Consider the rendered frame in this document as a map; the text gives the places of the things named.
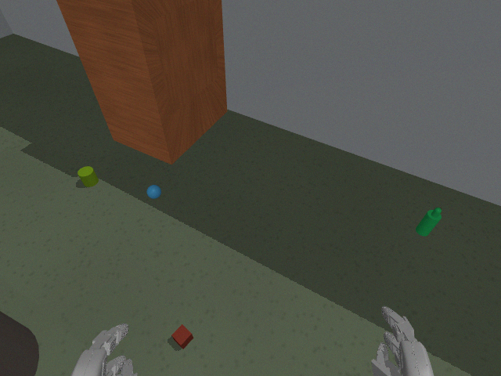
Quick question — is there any right robot hand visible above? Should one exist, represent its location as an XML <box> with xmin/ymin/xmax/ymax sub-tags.
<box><xmin>372</xmin><ymin>306</ymin><xmax>434</xmax><ymax>376</ymax></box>

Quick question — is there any left robot hand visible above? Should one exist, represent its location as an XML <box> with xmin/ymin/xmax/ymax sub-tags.
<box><xmin>70</xmin><ymin>324</ymin><xmax>138</xmax><ymax>376</ymax></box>

